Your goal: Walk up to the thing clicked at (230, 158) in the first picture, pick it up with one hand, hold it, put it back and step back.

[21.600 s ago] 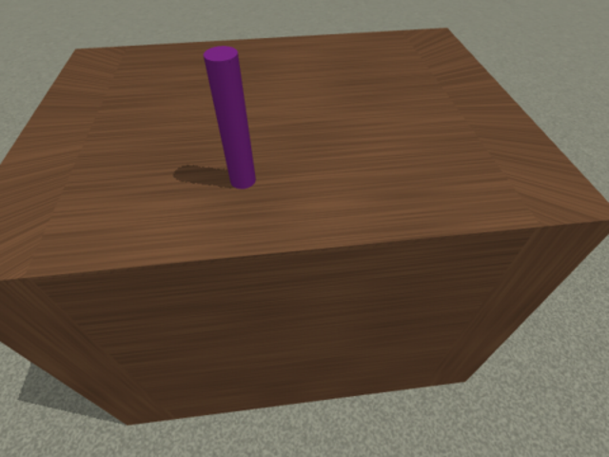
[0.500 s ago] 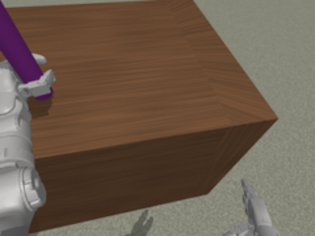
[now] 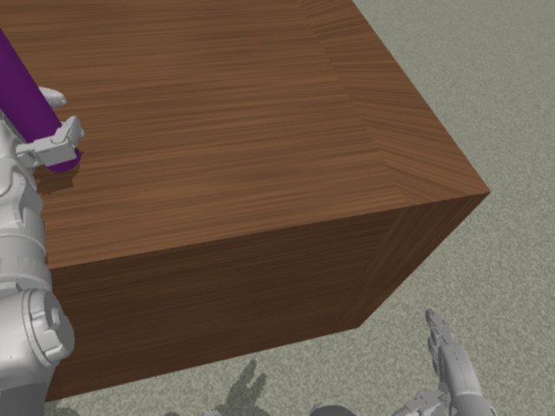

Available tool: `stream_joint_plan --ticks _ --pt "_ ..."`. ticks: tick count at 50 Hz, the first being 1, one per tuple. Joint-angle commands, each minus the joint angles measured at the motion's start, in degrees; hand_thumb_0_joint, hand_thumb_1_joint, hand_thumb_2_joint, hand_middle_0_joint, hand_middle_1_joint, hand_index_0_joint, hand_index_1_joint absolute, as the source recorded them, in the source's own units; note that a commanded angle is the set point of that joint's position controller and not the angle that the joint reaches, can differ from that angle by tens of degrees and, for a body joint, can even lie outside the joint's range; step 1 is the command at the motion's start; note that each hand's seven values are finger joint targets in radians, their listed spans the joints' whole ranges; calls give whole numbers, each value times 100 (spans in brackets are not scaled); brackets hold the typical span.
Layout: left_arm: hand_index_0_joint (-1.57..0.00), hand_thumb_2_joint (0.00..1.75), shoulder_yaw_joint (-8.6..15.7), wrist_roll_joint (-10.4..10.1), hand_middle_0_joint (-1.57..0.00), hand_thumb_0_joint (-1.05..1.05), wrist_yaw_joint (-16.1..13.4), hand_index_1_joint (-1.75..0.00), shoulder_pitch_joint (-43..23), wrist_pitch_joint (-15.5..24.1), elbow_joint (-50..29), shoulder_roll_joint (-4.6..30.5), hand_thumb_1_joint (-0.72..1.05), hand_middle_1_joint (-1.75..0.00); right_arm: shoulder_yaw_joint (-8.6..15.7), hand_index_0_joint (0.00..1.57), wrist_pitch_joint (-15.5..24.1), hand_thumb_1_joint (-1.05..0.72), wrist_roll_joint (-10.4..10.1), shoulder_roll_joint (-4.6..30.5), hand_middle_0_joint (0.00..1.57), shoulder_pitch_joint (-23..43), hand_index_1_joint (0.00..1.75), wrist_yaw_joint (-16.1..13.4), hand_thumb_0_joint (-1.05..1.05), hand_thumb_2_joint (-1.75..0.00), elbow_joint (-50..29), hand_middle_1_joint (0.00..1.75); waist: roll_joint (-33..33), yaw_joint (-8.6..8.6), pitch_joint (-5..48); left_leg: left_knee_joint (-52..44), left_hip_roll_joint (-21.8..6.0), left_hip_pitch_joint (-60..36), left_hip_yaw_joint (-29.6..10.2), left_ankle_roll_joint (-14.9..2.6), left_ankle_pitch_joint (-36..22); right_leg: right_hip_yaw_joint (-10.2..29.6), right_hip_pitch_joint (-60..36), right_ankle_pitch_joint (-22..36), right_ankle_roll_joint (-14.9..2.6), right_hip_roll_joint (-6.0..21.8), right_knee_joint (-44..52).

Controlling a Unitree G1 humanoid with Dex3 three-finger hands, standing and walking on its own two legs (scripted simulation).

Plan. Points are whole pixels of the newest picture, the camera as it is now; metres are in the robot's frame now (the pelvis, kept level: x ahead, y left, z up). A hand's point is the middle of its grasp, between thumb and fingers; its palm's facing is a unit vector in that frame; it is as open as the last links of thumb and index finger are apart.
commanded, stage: lower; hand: left
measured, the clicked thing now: (15, 92) +0.49 +0.26 +0.20
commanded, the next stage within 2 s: loosen in 0.16 s
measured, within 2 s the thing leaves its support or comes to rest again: rests again in 0.48 s
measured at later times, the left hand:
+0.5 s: hand (57, 138) +0.48 +0.25 +0.13, palm faces +0.24 -0.97 +0.03, open 6.3 cm
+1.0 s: hand (57, 135) +0.49 +0.25 +0.13, palm faces +0.24 -0.97 +0.03, open 15.2 cm
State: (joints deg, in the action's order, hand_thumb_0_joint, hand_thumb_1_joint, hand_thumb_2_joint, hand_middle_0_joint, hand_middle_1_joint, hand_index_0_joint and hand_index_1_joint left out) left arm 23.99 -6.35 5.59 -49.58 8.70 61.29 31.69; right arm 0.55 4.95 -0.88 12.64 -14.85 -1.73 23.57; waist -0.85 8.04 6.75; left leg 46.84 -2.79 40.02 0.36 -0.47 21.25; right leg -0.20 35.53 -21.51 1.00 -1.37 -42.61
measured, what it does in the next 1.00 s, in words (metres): stands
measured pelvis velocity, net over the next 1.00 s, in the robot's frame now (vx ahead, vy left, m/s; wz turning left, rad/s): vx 0.00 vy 0.00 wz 0.00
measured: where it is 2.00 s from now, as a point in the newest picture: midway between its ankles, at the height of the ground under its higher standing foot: outside the picture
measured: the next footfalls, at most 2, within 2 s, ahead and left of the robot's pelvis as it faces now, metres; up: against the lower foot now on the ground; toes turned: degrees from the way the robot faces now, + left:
none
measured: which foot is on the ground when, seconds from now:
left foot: down 0.00-1.00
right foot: down 0.00-1.00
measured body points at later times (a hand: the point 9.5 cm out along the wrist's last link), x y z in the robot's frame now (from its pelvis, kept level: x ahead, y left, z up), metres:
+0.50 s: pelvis -0.01 +0.00 -0.01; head +0.06 +0.03 +0.44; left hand +0.46 +0.30 +0.13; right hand +0.15 -0.25 -0.06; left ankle +0.01 +0.11 -0.71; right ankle -0.01 -0.14 -0.70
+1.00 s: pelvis +0.00 +0.00 -0.01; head +0.07 +0.02 +0.44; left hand +0.47 +0.30 +0.13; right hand +0.15 -0.25 -0.05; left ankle +0.01 +0.11 -0.71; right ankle -0.01 -0.14 -0.70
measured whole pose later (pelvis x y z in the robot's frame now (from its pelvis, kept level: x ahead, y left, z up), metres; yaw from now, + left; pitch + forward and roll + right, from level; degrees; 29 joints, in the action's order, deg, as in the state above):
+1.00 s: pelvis +0.00 +0.00 -0.01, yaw +0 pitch +15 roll -2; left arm 23.9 -6.8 5.1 -48.4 8.9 58.3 29.9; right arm 0.7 3.0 -0.9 12.8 -18.1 -1.4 17.5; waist -0.7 7.4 7.4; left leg 49.6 -2.6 41.9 0.7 -0.7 22.4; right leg 0.2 37.7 -22.8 1.2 -1.2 -45.7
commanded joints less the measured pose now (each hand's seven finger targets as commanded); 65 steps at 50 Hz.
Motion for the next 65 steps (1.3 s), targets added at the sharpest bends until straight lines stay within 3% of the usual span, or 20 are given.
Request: stream_joint_plan --ticks 1,4,5,7,9,11,13,14,25,28,29,31,35,37,43,44,47,54,59,65 --pt "-141 137 67 -104 -140 0 30 -149 -2908 546 -1613 1562 54 -149 337 5 272 54 -21 808 5 125 5 -37 0 -5 -1031 5 -742 -29 2785 -237 44 -2153 -107 -123 -2357 -65 -452 2011 -150 -29 320" --pt "-139 136 154 -89 -138 0 -1 -147 -2757 518 -1598 1715 54 -147 494 5 270 54 -9 1031 5 60 5 -56 0 -5 -1135 5 -848 -22 2788 -209 -19 -2355 -181 -55 -2605 -125 -256 1956 -190 -67 271" --pt "-138 135 -84 -102 -137 0 21 -146 -2964 535 -1806 1413 54 -145 350 5 271 54 -11 822 5 22 5 -25 0 -6 -1119 5 -999 7 2776 -195 -26 -2395 -194 -42 -2633 -133 -184 1921 -197 -64 251" --pt "-140 135 106 -103 -139 0 5 -147 -2707 533 -1750 1609 54 -147 359 5 253 54 -17 840 5 60 5 -30 0 -6 -1105 5 -923 -92 2735 -204 -15 -2322 -181 -40 -2557 -131 -257 1868 -193 -63 250" --pt "-139 135 -110 -117 -138 0 0 -146 -2896 544 -1944 1331 56 -145 314 5 243 54 -21 790 5 79 5 -40 0 -6 -1208 5 -909 -38 2811 -206 13 -2255 -140 -71 -2422 -93 -375 1902 -183 -51 249" --pt "-138 136 124 -100 -137 0 -64 -146 -2714 511 -1842 1624 56 -146 390 5 220 54 -15 867 5 -39 5 -55 0 -6 -1141 5 -874 -111 2636 -228 9 -2134 -157 -51 -2427 -107 -366 1874 -191 -59 242" --pt "-137 135 -131 -135 -137 0 -48 -145 -2738 505 -1989 1224 53 -145 370 5 242 54 -24 851 5 -23 5 -56 0 -6 -1378 5 -802 11 2816 -192 -10 -2340 -167 -69 -2485 -124 -348 1939 -178 -65 228" --pt "-142 127 51 -107 -141 0 -80 -139 -2682 510 -2027 1491 56 -140 422 5 218 53 -7 896 5 -223 5 -76 0 -5 -1282 5 -859 -37 2856 -145 6 -2383 -133 -73 -2646 -97 -382 2080 -162 -50 227" --pt "-92 58 -42 -109 -89 0 -107 -77 -2816 509 -1656 1218 -16 -78 401 5 224 53 -2 819 5 25 5 -42 0 -5 -1356 5 -817 -50 2348 -329 -12 -2069 -178 -11 -1831 -147 -51 1362 -234 -74 213" --pt "-74 46 17 -103 -72 0 -81 -62 -2519 457 -1307 1258 -27 -63 446 5 198 54 2 890 5 -241 5 -51 0 -5 -1390 5 -521 7 2428 -242 15 -2001 -135 -75 -1997 -114 -216 1647 -189 -66 235" --pt "-70 44 -202 -113 -69 0 -50 -60 -2690 472 -1379 1034 -28 -60 296 5 180 54 -8 722 5 -178 5 -24 0 -5 -1369 5 -487 -42 2319 -243 70 -1793 -98 -113 -1815 -74 -267 1615 -160 -51 262" --pt "-67 42 121 -116 -66 0 -86 -57 -2558 467 -1327 1483 -31 -57 441 5 180 54 -8 895 5 -197 5 -55 0 -5 -1376 5 -452 -91 2355 -226 95 -1625 -66 -135 -1734 -49 -404 1627 -144 -23 233" --pt "-56 36 -27 -114 -56 0 -32 -47 -2589 476 -1355 1211 -34 -47 333 5 166 54 -7 768 5 -188 5 -27 0 -5 -1440 5 -511 -62 2401 -175 92 -1748 -46 -130 -1879 -39 -330 1739 -138 -29 193" --pt "-53 33 130 -99 -52 0 -51 -43 -2556 483 -1374 1452 -38 -44 361 5 168 54 -13 817 5 -80 5 -28 0 -5 -1526 5 -546 -117 2417 -208 68 -1784 -87 -89 -1897 -72 -266 1640 -167 -46 169" --pt "-35 19 -115 -124 -35 0 -29 -26 -2738 484 -1656 1150 -49 -26 347 5 135 53 -27 794 5 -141 5 -6 0 -5 -1529 5 -751 -82 2487 -226 34 -1977 -137 -53 -1995 -106 -136 1551 -205 -63 157" --pt "-34 16 87 -122 -33 0 -50 -24 -2614 476 -1568 1387 -52 -24 408 5 151 53 -19 866 5 -119 5 -28 0 -5 -1533 5 -669 -96 2587 -183 33 -2016 -124 -56 -2107 -100 -216 1669 -186 -60 151" --pt "-22 13 -22 -124 -21 0 -52 -18 -2591 453 -1684 1282 -53 -18 482 5 132 54 -20 943 5 -256 5 -19 0 -5 -1553 5 -749 -52 2610 -143 6 -2109 -152 -46 -2430 -117 -196 1840 -196 -68 102" --pt "-11 4 484 -8 -10 0 -137 -7 -3068 367 -2074 2228 -61 -8 573 5 105 54 -57 1021 5 -243 5 -52 0 -5 -1882 5 -871 -163 2856 -163 66 -2190 -102 -55 -2706 -55 -712 2206 -166 -15 182" --pt "-12 5 423 73 -11 0 52 -8 -3278 -13 -1893 2477 -61 -8 506 5 153 54 -114 972 5 -280 5 -76 0 -5 -1662 5 -1145 -137 2776 -312 51 -2447 -91 -7 -2841 -73 -773 2211 -191 -27 337" --pt "-13 1 125 87 -11 0 398 -5 -3301 -706 -887 2301 -61 -7 321 5 296 56 -204 864 5 -47 5 -150 0 -4 -1315 5 -639 -119 1838 -769 108 -1933 -31 -73 -1660 -74 -762 1513 -204 -40 724"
